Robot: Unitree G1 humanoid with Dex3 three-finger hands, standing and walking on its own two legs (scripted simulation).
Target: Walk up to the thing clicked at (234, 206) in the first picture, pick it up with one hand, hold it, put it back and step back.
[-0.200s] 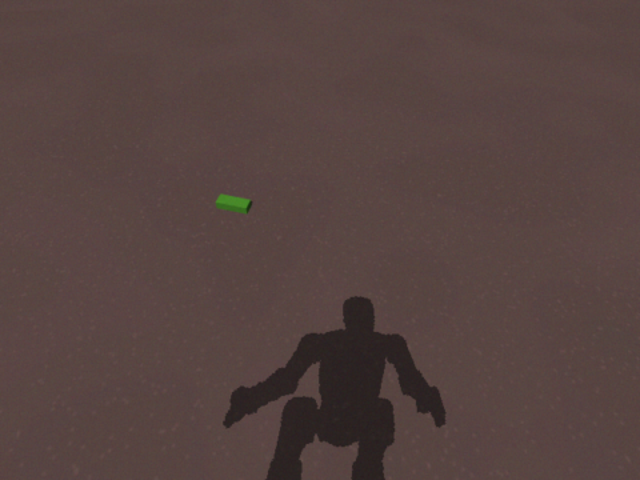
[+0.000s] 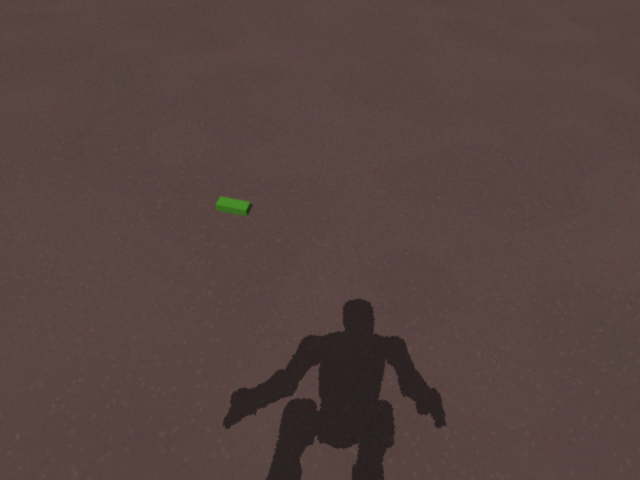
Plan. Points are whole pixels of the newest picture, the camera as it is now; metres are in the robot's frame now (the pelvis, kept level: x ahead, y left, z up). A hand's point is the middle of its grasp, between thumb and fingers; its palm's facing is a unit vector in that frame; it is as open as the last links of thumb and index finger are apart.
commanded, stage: stand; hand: left
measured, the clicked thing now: (233, 206) +1.31 +0.36 -0.76
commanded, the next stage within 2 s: walk up in 0.92 s
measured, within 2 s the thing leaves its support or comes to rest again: neither
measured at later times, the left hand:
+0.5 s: hand out of the picture +0.07 +0.25 -0.16, palm faces -0.02 -0.94 -0.34, open 7.3 cm
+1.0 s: hand out of the picture +0.08 +0.26 -0.15, palm faces -0.01 -0.94 -0.35, open 7.3 cm
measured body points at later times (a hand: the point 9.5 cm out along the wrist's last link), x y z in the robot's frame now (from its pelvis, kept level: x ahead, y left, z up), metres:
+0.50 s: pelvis +0.00 +0.00 +0.00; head +0.02 +0.00 +0.45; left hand +0.07 +0.30 -0.13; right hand +0.08 -0.30 -0.13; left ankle +0.00 +0.13 -0.75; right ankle +0.00 -0.12 -0.75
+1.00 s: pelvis +0.01 +0.00 +0.00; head +0.02 -0.01 +0.45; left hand +0.08 +0.31 -0.13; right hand +0.09 -0.31 -0.13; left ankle +0.00 +0.13 -0.74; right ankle +0.00 -0.12 -0.75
